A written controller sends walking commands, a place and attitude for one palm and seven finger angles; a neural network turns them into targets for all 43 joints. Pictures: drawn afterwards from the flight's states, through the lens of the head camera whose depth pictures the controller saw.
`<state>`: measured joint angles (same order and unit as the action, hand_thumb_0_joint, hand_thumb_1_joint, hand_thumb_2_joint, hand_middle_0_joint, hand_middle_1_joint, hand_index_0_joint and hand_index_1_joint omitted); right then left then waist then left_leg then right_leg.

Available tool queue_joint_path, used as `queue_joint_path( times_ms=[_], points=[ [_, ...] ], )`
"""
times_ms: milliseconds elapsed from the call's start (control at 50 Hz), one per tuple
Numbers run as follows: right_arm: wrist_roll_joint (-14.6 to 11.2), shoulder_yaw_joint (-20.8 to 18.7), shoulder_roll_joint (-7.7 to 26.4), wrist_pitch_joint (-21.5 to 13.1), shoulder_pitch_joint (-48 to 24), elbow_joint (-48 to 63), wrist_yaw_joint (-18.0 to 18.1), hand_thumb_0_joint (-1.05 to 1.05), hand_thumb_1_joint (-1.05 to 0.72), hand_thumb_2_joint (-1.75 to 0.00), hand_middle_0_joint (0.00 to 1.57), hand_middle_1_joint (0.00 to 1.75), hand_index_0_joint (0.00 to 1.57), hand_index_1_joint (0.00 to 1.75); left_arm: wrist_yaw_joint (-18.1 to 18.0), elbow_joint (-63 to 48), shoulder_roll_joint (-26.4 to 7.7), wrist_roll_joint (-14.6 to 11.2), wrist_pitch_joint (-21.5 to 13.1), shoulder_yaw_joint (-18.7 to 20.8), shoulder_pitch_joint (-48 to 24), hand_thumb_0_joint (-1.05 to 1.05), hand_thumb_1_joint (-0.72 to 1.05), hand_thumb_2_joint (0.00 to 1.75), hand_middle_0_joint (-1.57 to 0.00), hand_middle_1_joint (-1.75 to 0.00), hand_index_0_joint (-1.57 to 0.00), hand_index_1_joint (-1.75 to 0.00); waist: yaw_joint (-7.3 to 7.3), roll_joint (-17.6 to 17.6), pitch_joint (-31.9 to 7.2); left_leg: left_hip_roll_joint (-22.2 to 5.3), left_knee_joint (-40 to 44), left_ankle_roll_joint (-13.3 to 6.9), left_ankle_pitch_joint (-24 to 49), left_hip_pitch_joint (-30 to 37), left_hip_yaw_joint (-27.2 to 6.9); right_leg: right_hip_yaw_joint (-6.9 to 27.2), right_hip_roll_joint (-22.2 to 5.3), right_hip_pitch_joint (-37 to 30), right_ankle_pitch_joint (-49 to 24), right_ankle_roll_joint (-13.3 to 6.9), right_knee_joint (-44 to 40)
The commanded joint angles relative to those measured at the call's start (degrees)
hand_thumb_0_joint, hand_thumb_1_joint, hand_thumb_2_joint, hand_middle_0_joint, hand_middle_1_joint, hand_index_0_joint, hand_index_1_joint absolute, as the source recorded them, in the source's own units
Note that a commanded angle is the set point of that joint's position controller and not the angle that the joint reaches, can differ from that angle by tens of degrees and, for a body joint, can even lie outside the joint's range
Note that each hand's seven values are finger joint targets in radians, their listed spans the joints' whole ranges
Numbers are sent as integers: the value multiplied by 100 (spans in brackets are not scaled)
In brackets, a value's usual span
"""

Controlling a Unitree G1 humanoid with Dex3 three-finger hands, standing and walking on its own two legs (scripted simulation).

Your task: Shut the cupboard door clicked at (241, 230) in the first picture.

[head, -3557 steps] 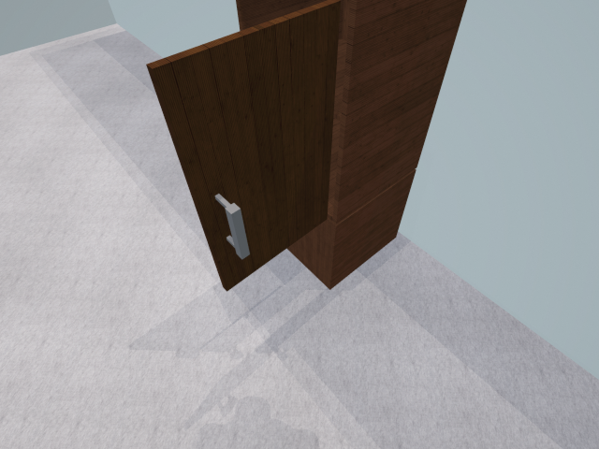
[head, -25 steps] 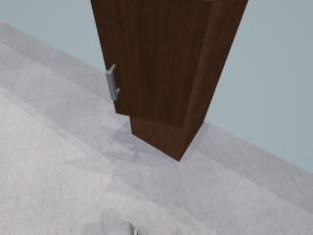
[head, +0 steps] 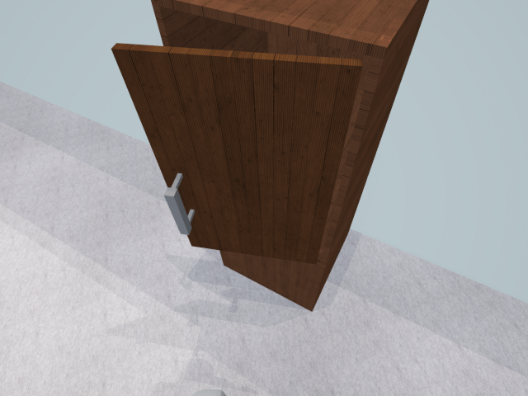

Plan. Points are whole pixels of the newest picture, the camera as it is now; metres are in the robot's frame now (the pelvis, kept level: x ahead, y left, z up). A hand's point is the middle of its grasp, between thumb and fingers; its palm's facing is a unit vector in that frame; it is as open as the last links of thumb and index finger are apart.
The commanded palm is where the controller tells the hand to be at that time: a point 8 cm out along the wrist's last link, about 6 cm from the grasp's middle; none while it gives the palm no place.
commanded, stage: come to a stop and stand still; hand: left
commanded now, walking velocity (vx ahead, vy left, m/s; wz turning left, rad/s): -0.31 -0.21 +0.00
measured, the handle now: (182, 205) +0.50 +0.23 -0.10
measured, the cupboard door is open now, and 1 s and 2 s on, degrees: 19 19 19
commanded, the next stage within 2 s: look again from close up in 0.74 s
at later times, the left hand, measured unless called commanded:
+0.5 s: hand out of the picture +0.08 +0.17 -0.17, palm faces +0.00 -0.96 -0.27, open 7.4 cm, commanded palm none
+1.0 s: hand out of the picture -0.01 +0.18 -0.17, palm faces -0.02 -0.97 -0.24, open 7.4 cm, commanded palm none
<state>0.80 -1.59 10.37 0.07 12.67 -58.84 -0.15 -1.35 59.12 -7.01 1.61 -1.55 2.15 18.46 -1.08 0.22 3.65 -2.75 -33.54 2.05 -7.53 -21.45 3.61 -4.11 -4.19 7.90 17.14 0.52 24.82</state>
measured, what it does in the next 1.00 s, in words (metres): steps on the spot: left foot, then right foot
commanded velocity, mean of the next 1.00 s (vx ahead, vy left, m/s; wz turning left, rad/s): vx -0.04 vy -0.03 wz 0.00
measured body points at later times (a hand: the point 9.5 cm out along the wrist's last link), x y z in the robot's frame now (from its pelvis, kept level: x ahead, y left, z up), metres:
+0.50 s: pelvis +0.00 -0.02 -0.01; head +0.03 -0.04 +0.44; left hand +0.08 +0.22 -0.15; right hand +0.06 -0.27 -0.17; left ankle -0.03 +0.10 -0.70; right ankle +0.00 -0.11 -0.74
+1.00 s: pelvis -0.02 +0.00 -0.01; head -0.02 -0.02 +0.44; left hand -0.01 +0.23 -0.16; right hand +0.00 -0.23 -0.17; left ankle -0.04 +0.10 -0.74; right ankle +0.00 -0.12 -0.74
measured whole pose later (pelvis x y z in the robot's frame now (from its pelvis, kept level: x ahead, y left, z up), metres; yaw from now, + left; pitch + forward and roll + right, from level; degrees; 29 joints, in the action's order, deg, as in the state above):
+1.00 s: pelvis -0.02 +0.00 -0.01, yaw -2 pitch -2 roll +0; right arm 0.9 0.1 10.4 -0.5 15.6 -59.4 0.9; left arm -1.7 62.4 -10.0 0.7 -0.3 -0.8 16.6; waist 0.5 1.6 1.4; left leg 0.6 -27.3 -1.4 -16.7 -8.5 3.0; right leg -1.8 -0.2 12.7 13.2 -0.8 28.0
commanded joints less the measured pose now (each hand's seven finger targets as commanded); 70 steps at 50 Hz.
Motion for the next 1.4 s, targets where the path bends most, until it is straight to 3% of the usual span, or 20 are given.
queue_joint_path(
  times_ms=[0, 40, 100, 220, 260, 300, 320, 340, 380, 480, 520, 560, 580, 640, 700, 720, 740, 780, 920, 1380],
  points=[
    [25, -209, 951, -40, 821, 53, 154, 0, -90, -90, 20, 30, 20, 30, -208, -202, -665, -75, 158, 149, 559, 0, 90, 90, -20, -30, -20, -30, 197, 738, -924, -1482, 586, -751, 5339, 2259, -939, -99, 48, 931, -467, 18, 1195],
    [24, -239, 1195, 26, 832, 14, 285, 0, -90, -90, 20, 30, 20, 30, -195, -312, -702, -72, 298, 164, 454, 0, 90, 90, -20, -30, -20, -30, 257, 1645, -729, -2109, 826, -1374, 6742, 2056, -1329, 194, 397, 1383, 2138, 18, 3003],
    [112, -336, 1115, 110, 421, 122, 412, 0, -90, -90, 20, 30, 20, 30, -109, -431, -797, -61, 383, 291, -44, 0, 90, 90, -20, -30, -20, -30, 262, 1306, -834, -1938, 676, -1395, 5422, 2191, -1208, 640, 379, 2027, 1822, -11, 3574],
    [127, -396, 1188, 126, -349, 386, 377, 0, -90, -90, 20, 30, 20, 30, 43, -563, -733, -52, 470, 339, 4, 0, 90, 90, -20, -30, -20, -30, 18, 1207, -768, -1783, 956, -1087, 2714, 934, -918, 366, 358, 862, 776, -106, 1962],
    [64, -393, 1100, 178, -571, 484, 310, 0, -90, -90, 20, 30, 20, 30, 51, -468, -869, -9, 405, 365, 494, 0, 90, 90, -20, -30, -20, -30, -266, 617, -798, -1251, 427, -699, 892, 219, -634, 283, 280, -95, -653, -137, 456],
    [-22, -309, 460, 296, -367, 630, 170, 0, -90, -90, 20, 30, 20, 30, 17, -672, -1634, 112, 323, 388, -127, 0, 90, 90, -20, -30, -20, -30, -54, -1817, -285, 291, -1802, -104, -2672, -311, 4, 2322, -1597, 941, -1359, -994, -1075],
    [7, -298, 456, 378, -318, 612, 135, 0, -90, -90, 20, 30, 20, 30, 27, -837, -1656, 83, 355, 321, -421, 0, 90, 90, -20, -30, -20, -30, -19, -1101, -227, 270, -2642, -191, -2718, -96, -475, 2090, -1582, 1581, -607, -1261, -1075],
    [10, -293, 380, 412, -310, 586, 163, 0, -90, -90, 20, 30, 20, 30, -35, -831, -1455, 89, 315, 341, -626, 0, 90, 90, -20, -30, -20, -30, 124, -1245, -185, 287, -3048, -239, -2523, -361, -600, 2241, -1352, 1486, -744, -1277, -992],
    [25, -278, 515, 338, -112, 439, 144, 0, -90, -90, 20, 30, 20, 30, -61, -854, -1218, 58, 254, 253, -890, 0, 90, 90, -20, -30, -20, -30, 266, -1130, -109, 145, -3231, -169, -1986, -487, -590, 1544, -1062, 1152, -1792, -1220, -594],
    [-20, -126, 266, 196, 80, 319, 142, 0, -90, -90, 20, 30, 20, 30, -93, -620, -1209, -5, 175, 240, -473, 0, 90, 90, -20, -30, -20, -30, 95, -803, -582, 160, -428, -96, -1730, 311, -235, 1332, -903, 11, -2877, -1151, -151],
    [-19, -67, 314, 91, 447, 111, 165, 0, -90, -90, 20, 30, 20, 30, -88, -479, -1065, -105, 168, 185, -550, 0, 90, 90, -20, -30, -20, -30, 250, -523, -619, 2, 1293, -188, -195, 1301, -473, 1145, -628, 336, -2149, -688, 158],
    [69, -51, 726, -15, 71, 117, 187, 0, -90, -90, 20, 30, 20, 30, -58, -397, -718, -131, 197, 90, -249, 0, 90, 90, -20, -30, -20, -30, -109, 743, -524, -1055, 1378, -665, 983, 1035, -1357, 675, 24, 299, -680, -183, 44],
    [66, -23, 676, -25, -72, 117, 233, 0, -90, -90, 20, 30, 20, 30, -46, -338, -690, -108, 168, 83, -256, 0, 90, 90, -20, -30, -20, -30, -126, 297, -511, -893, 1212, -599, 806, 890, -1106, 661, 47, 80, -1049, -174, -187],
    [30, 21, 441, -59, 205, -195, 275, 0, -90, -90, 20, 30, 20, 30, -32, -94, -696, -112, 198, 93, -481, 0, 90, 90, -20, -30, -20, -30, 2, 814, -290, -586, 1487, -402, 1076, 1026, -856, 570, 35, -90, -1385, -244, -51],
    [12, 46, 399, -57, 312, -302, 274, 0, -90, -90, 20, 30, 20, 30, -21, 124, -747, -124, 161, 48, -375, 0, 90, 90, -20, -30, -20, -30, 29, 293, -306, -451, 1531, -338, 538, 1141, -712, 677, -58, -172, -1511, -286, -357],
    [-79, -47, 666, -158, -177, 104, 212, 0, -90, -90, 20, 30, 20, 30, -297, 267, -940, -61, -10, -7, 385, 0, 90, 90, -20, -30, -20, -30, -229, 60, -292, -443, 190, -203, 556, 1035, -255, 1005, -529, 78, -3904, -94, -145],
    [-76, 10, 691, -138, -52, 266, 178, 0, -90, -90, 20, 30, 20, 30, -274, 194, -1374, -62, -138, -11, 69, 0, 90, 90, -20, -30, -20, -30, 138, 39, -272, -141, 258, -160, 50, 742, -237, 1167, -778, -227, -5152, -318, 45],
    [-37, -11, 469, -167, 588, 177, 170, 0, -90, -90, 20, 30, 20, 30, -206, 3, -1177, -121, -154, -81, -153, 0, 90, 90, -20, -30, -20, -30, 310, -249, -1283, -134, 714, -280, -276, 1209, -395, 1049, -662, -525, -4206, -506, 320],
    [9, 71, 593, -118, 451, 227, 131, 0, -90, -90, 20, 30, 20, 30, -77, 48, -937, -98, 1, -213, -162, 0, 90, 90, -20, -30, -20, -30, 177, -189, 330, -231, 1417, -423, -947, 611, -719, 1006, -129, 666, 16, -338, -399],
    [-19, 174, 354, -218, 853, -354, 157, 0, -90, -90, 20, 30, 20, 30, -69, 310, -629, -110, -28, -261, 181, 0, 90, 90, -20, -30, -20, -30, 114, -84, 105, -242, 1621, -428, -666, 642, -708, 847, -175, 314, -707, -277, -321]
  ],
)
